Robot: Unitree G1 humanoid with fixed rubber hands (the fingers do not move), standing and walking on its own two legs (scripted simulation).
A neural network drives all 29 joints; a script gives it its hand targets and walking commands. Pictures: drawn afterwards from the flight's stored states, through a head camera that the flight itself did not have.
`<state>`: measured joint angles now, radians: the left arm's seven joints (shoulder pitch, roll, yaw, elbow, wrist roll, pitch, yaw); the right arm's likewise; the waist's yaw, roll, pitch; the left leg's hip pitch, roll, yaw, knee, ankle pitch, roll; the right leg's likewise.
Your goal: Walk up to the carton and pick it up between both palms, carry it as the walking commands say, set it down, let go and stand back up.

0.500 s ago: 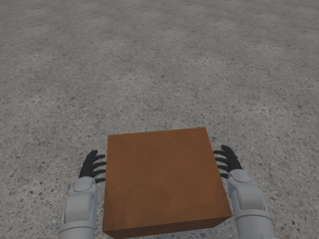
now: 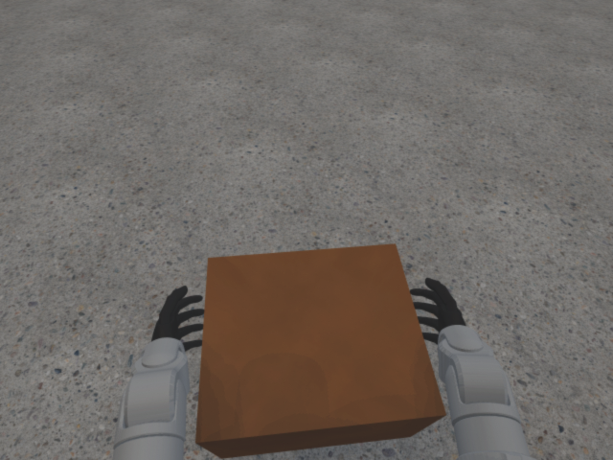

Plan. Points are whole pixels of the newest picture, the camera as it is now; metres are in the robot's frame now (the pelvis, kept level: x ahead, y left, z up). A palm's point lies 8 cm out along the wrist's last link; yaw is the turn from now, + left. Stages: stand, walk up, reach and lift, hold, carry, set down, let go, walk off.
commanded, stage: carry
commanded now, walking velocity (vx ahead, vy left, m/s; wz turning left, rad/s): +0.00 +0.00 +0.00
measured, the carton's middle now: (310, 348) +0.29 +0.00 -0.06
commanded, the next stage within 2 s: none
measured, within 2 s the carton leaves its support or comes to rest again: neither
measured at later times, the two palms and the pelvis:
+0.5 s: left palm (162, 342) +0.26 +0.19 +0.04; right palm (445, 328) +0.27 -0.18 +0.03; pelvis +0.00 +0.00 +0.00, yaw +1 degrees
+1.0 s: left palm (138, 380) +0.19 +0.19 +0.07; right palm (456, 335) +0.24 -0.17 +0.07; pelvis -0.01 -0.02 -0.02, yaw +7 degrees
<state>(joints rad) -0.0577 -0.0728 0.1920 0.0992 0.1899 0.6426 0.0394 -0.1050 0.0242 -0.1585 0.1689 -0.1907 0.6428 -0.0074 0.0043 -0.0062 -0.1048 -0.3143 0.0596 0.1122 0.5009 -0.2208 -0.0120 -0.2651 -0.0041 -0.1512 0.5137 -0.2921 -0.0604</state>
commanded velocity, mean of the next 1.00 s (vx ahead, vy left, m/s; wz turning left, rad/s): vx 0.00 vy -0.08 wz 0.24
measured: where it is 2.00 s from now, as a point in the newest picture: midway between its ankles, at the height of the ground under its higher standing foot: outside the picture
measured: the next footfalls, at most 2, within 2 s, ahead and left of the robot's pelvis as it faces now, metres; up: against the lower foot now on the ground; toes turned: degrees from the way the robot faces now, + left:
right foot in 1.48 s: +0.04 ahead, -0.19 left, +0.00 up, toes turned +18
left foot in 1.84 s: -0.02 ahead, -0.04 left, +0.00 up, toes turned +51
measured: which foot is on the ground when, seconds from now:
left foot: down 0.00-1.00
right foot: down 0.00-1.00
